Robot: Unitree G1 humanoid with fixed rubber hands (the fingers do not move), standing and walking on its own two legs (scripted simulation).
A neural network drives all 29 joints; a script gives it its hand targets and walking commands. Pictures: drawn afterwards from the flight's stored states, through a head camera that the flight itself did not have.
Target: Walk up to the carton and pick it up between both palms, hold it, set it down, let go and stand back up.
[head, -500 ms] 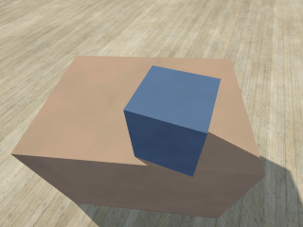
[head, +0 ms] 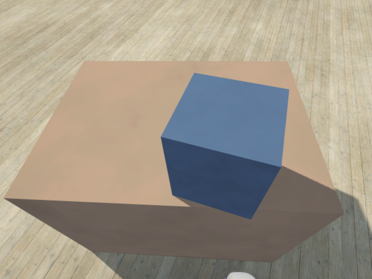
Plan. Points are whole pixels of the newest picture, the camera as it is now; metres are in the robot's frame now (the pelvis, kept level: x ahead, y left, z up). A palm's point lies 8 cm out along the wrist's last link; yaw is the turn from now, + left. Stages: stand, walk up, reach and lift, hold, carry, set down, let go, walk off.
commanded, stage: walk up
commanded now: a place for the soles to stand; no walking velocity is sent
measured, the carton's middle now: (223, 148) +0.40 -0.06 +0.03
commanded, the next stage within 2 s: stand in 0.94 s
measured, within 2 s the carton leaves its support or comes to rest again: neither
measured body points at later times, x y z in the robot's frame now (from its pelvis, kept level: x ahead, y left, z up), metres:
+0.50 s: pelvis +0.02 +0.00 +0.00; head +0.06 +0.00 +0.45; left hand +0.16 +0.27 -0.13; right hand +0.09 -0.30 -0.13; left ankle -0.01 +0.11 -0.72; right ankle +0.04 -0.11 -0.72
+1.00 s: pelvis +0.02 -0.01 +0.02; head +0.03 -0.03 +0.47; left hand +0.10 +0.27 -0.11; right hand +0.08 -0.30 -0.13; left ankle -0.01 +0.11 -0.72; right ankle +0.04 -0.11 -0.72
